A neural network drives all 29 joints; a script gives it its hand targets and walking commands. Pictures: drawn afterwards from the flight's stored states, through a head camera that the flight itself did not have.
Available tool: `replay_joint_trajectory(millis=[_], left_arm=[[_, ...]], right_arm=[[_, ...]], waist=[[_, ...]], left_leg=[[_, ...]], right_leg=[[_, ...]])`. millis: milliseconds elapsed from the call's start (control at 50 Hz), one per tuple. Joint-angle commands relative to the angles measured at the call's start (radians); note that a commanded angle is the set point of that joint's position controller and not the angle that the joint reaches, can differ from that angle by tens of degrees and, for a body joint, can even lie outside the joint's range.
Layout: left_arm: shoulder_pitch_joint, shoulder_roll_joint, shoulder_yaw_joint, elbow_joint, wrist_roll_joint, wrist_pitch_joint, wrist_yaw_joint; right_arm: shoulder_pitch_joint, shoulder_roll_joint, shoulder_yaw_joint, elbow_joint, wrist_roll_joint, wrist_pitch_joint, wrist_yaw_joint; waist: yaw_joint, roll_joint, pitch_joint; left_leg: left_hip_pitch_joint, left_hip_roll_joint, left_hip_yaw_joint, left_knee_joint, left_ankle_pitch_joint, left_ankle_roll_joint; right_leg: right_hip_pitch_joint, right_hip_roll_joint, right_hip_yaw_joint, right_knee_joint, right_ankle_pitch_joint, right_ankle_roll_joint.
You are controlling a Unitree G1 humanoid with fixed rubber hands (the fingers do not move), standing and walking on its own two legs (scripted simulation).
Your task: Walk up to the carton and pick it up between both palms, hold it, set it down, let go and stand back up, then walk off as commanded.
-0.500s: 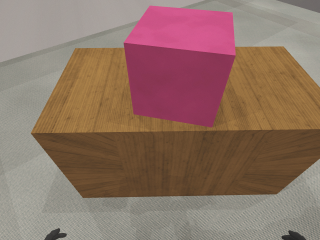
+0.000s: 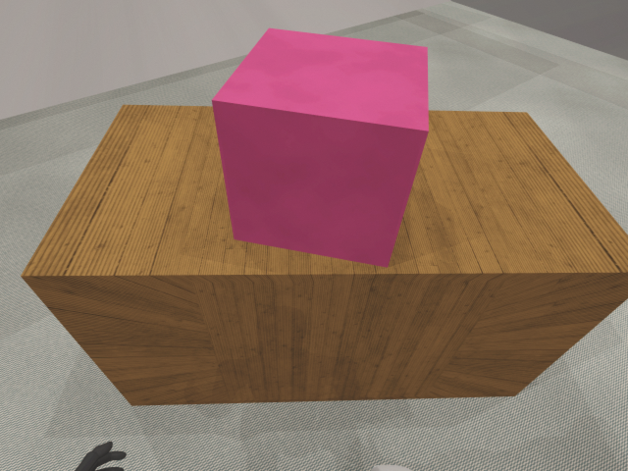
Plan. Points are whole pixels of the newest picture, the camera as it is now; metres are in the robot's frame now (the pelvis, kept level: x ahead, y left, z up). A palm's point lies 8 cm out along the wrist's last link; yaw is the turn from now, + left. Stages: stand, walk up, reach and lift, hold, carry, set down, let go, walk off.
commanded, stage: walk up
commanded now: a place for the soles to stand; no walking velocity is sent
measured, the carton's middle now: (327, 146) +0.67 -0.01 +0.05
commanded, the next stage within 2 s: none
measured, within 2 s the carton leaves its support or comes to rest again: neither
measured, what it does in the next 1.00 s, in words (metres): walks ahead: right foot, then left foot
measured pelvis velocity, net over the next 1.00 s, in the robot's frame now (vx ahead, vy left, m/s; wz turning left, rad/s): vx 0.11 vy -0.03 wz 0.03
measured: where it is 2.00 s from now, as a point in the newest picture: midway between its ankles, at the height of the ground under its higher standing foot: outside the picture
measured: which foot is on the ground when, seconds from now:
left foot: down 0.00-0.12, up 0.14-0.52, down 0.54-1.00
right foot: up 0.00-0.08, down 0.10-1.00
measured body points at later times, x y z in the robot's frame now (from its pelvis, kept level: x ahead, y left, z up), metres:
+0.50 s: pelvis +0.09 -0.05 +0.00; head +0.11 -0.05 +0.45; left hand +0.16 +0.27 -0.10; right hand +0.17 -0.38 -0.09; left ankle +0.18 +0.10 -0.71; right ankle +0.08 -0.17 -0.72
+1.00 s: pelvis +0.11 -0.03 -0.01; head +0.12 -0.03 +0.44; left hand +0.20 +0.30 -0.10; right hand +0.23 -0.34 -0.10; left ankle +0.18 +0.09 -0.72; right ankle +0.12 -0.17 -0.72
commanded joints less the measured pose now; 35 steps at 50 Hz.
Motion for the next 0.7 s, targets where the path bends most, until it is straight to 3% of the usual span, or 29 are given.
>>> replay_joint_trajectory(millis=[0, 20, 40, 60, 80, 100, 120, 140, 160, 200, 240, 260, 300, 320, 340, 360, 400, 420, 440, 460, 500, 520, 540, 560, 580, 600, 620, 640, 680], left_arm=[[-0.073, 0.205, 0.063, -0.106, 0.029, -0.035, -0.02], [-0.014, 0.204, 0.065, -0.079, 0.022, -0.04, -0.016], [0.074, 0.185, 0.069, -0.061, 0.02, -0.05, -0.012], [0.225, 0.213, 0.089, -0.012, 0.023, -0.064, 0.004], [0.304, 0.263, 0.106, -0.007, 0.031, -0.07, 0.016], [0.296, 0.322, 0.12, -0.032, 0.037, -0.074, 0.031], [0.264, 0.372, 0.126, -0.04, 0.04, -0.073, 0.031], [0.184, 0.367, 0.124, -0.052, 0.024, -0.07, 0.026], [0.124, 0.331, 0.109, -0.051, 0.012, -0.073, 0.026], [0.083, 0.259, 0.076, -0.071, 0.02, -0.088, 0.026], [0.118, 0.271, 0.09, -0.065, 0.018, -0.091, 0.026], [0.099, 0.267, 0.09, -0.08, 0.008, -0.095, 0.023], [0.096, 0.259, 0.078, -0.094, 0.018, -0.088, 0.021], [0.115, 0.271, 0.071, -0.084, 0.013, -0.084, 0.019], [0.131, 0.266, 0.072, -0.085, 0.009, -0.083, 0.019], [0.124, 0.26, 0.068, -0.086, 0.013, -0.079, 0.021], [0.14, 0.237, 0.05, -0.079, 0.01, -0.07, 0.032], [0.137, 0.239, 0.047, -0.092, 0.008, -0.061, 0.032], [0.132, 0.235, 0.045, -0.084, 0.002, -0.053, 0.039], [0.161, 0.243, 0.039, -0.088, 0.0, -0.045, 0.041], [0.121, 0.226, 0.025, -0.099, 0.002, -0.038, 0.047], [0.102, 0.191, 0.013, -0.103, -0.004, -0.043, 0.048], [0.103, 0.132, 0.004, -0.124, -0.009, -0.04, 0.05], [0.106, 0.167, 0.016, -0.114, -0.002, -0.026, 0.062], [0.11, 0.211, 0.026, -0.1, -0.005, -0.027, 0.072], [0.121, 0.217, 0.03, -0.076, -0.003, -0.031, 0.068], [0.112, 0.215, 0.024, -0.068, 0.0, -0.039, 0.063], [0.141, 0.203, 0.023, -0.046, -0.008, -0.044, 0.055], [0.153, 0.191, 0.024, -0.03, -0.001, -0.034, 0.051]], right_arm=[[-0.022, -0.299, -0.12, -0.033, -0.045, -0.019, -0.015], [-0.048, -0.303, -0.116, -0.037, -0.036, -0.014, -0.013], [-0.111, -0.269, -0.109, -0.062, -0.046, -0.008, -0.008], [-0.091, -0.198, -0.085, -0.054, -0.037, -0.002, -0.005], [-0.039, -0.124, -0.061, -0.06, -0.039, -0.002, -0.006], [-0.011, -0.072, -0.037, -0.076, -0.03, 0.006, -0.01], [-0.033, -0.169, -0.061, -0.066, -0.031, 0.018, -0.018], [-0.062, -0.226, -0.081, -0.044, -0.03, 0.025, -0.015], [-0.055, -0.24, -0.09, -0.041, -0.03, 0.027, -0.007], [0.0, -0.187, -0.075, -0.015, -0.018, 0.018, 0.013], [0.0, -0.182, -0.088, -0.019, -0.02, 0.027, 0.027], [0.02, -0.177, -0.09, -0.004, -0.02, 0.025, 0.027], [-0.017, -0.168, -0.081, 0.002, -0.026, 0.024, 0.035], [-0.029, -0.158, -0.08, -0.017, -0.022, 0.023, 0.031], [-0.051, -0.144, -0.075, -0.028, -0.025, 0.023, 0.027], [-0.05, -0.141, -0.069, -0.022, -0.029, 0.026, 0.026], [-0.048, -0.115, -0.064, -0.025, -0.031, 0.017, 0.014], [-0.023, -0.137, -0.066, -0.011, -0.025, 0.016, 0.007], [-0.043, -0.129, -0.061, -0.009, -0.03, 0.018, 0.004], [-0.042, -0.116, -0.061, 0.003, -0.031, 0.014, 0.001], [0.029, -0.162, -0.081, 0.025, -0.033, 0.013, -0.008], [0.057, -0.198, -0.092, 0.024, -0.04, 0.013, -0.012], [0.049, -0.259, -0.1, 0.001, -0.045, 0.014, -0.017], [0.022, -0.315, -0.101, -0.01, -0.031, 0.019, -0.014], [-0.055, -0.257, -0.093, -0.018, -0.017, 0.026, -0.008], [-0.098, -0.259, -0.091, -0.042, -0.019, 0.03, -0.005], [-0.1, -0.231, -0.092, -0.045, -0.027, 0.035, -0.003], [-0.102, -0.225, -0.085, -0.023, -0.028, 0.036, -0.007], [-0.136, -0.204, -0.068, -0.028, -0.027, 0.049, -0.003]], waist=[[-0.015, 0.195, 0.065], [0.01, 0.22, 0.068], [0.07, 0.222, 0.032], [0.134, 0.082, -0.051], [0.171, -0.124, -0.127], [0.141, -0.241, -0.089], [0.127, -0.08, -0.023], [0.087, 0.029, 0.051], [0.047, 0.068, 0.11], [0.014, 0.024, 0.093], [0.028, -0.031, 0.09], [0.006, -0.128, 0.082], [0.027, -0.081, 0.053], [0.026, -0.146, 0.053], [0.043, -0.114, 0.032], [0.055, -0.186, 0.022], [0.06, -0.146, 0.0], [0.058, -0.17, -0.034], [0.054, -0.095, -0.02], [0.056, -0.122, -0.03], [0.013, -0.064, -0.101], [-0.013, 0.046, -0.096], [-0.016, 0.259, -0.082], [-0.023, 0.358, -0.06], [0.009, 0.282, -0.019], [0.019, 0.252, 0.008], [0.015, 0.22, 0.052], [0.034, 0.22, 0.078], [0.034, 0.242, 0.031]], left_leg=[[-0.047, 0.221, -0.365, -0.324, -0.161, 0.188], [-0.117, 0.208, -0.268, -0.263, -0.078, 0.163], [-0.219, 0.135, -0.139, -0.131, 0.024, 0.12], [-0.29, 0.072, -0.041, 0.107, 0.13, 0.073], [-0.416, -0.011, 0.028, 0.379, 0.094, 0.028], [-0.586, -0.074, 0.021, 0.533, -0.189, -0.019], [-0.642, -0.043, -0.041, 0.562, -0.174, -0.026], [-0.57, 0.031, -0.075, 0.564, -0.084, -0.003], [-0.506, 0.073, -0.031, 0.515, -0.013, -0.012], [-0.454, 0.082, -0.007, 0.418, 0.034, -0.025], [-0.441, 0.07, -0.002, 0.342, 0.038, -0.03], [-0.413, 0.098, 0.04, 0.304, 0.093, -0.036], [-0.347, 0.081, 0.07, 0.182, 0.074, -0.043], [-0.305, 0.085, 0.076, 0.138, 0.089, -0.044], [-0.277, 0.071, 0.092, 0.112, 0.121, -0.046], [-0.273, 0.066, 0.102, 0.089, 0.142, -0.04], [-0.234, 0.051, 0.124, 0.053, 0.181, -0.032], [-0.2, 0.04, 0.142, 0.028, 0.191, -0.03], [-0.168, 0.028, 0.169, -0.041, 0.18, -0.023], [-0.139, 0.0, 0.174, -0.061, 0.25, -0.014], [0.041, -0.01, 0.156, -0.142, 0.267, 0.01], [0.125, 0.037, 0.043, -0.165, 0.234, 0.045], [0.152, 0.209, -0.317, -0.238, 0.2, 0.121], [0.142, 0.365, -0.535, -0.305, 0.134, 0.238], [0.072, 0.383, -0.538, -0.3, 0.125, 0.292], [-0.014, 0.358, -0.439, -0.284, 0.113, 0.285], [-0.08, 0.29, -0.312, -0.267, 0.138, 0.242], [-0.153, 0.227, -0.259, -0.226, 0.244, 0.201], [-0.175, 0.171, -0.208, -0.216, 0.126, 0.15]], right_leg=[[-0.044, -0.039, 0.013, -0.175, 0.048, 0.004], [0.084, -0.02, -0.027, -0.265, 0.114, -0.005], [0.273, 0.001, -0.041, -0.37, 0.193, -0.002], [0.482, 0.042, -0.071, -0.371, 0.204, -0.001], [0.639, -0.082, 0.128, -0.474, 0.093, -0.002], [0.604, -0.304, 0.53, -0.627, -0.13, -0.039], [0.531, -0.406, 0.715, -0.699, -0.213, -0.139], [0.335, -0.425, 0.721, -0.748, -0.384, -0.131], [0.245, -0.363, 0.593, -0.737, -0.292, -0.134], [0.267, -0.226, 0.356, -0.68, -0.016, -0.136], [0.257, -0.253, 0.324, -0.679, 0.093, -0.159], [0.232, -0.246, 0.243, -0.673, 0.119, -0.181], [0.242, -0.202, 0.18, -0.617, 0.143, -0.191], [0.226, -0.202, 0.151, -0.595, 0.228, -0.186], [0.253, -0.191, 0.116, -0.558, 0.351, -0.175], [0.278, -0.183, 0.108, -0.503, 0.453, -0.166], [0.274, -0.192, 0.073, -0.396, 0.775, -0.169], [0.278, -0.162, 0.055, -0.344, 0.723, -0.153], [0.289, -0.179, 0.063, -0.324, 0.707, -0.156], [0.25, -0.155, 0.056, -0.296, 0.745, -0.135], [0.191, -0.142, 0.034, -0.179, 0.596, -0.103], [0.1, -0.113, 0.021, -0.08, 0.514, -0.072], [-0.07, -0.019, -0.028, 0.089, 0.254, -0.014], [-0.175, 0.042, -0.042, 0.158, -0.161, 0.004], [-0.123, -0.013, 0.024, 0.135, -0.152, 0.004], [-0.078, -0.034, 0.029, 0.107, -0.16, 0.001], [-0.042, -0.033, 0.02, 0.041, -0.163, -0.01], [0.027, -0.024, 0.016, -0.047, -0.121, -0.013], [0.115, 0.01, -0.049, -0.165, -0.004, -0.013]])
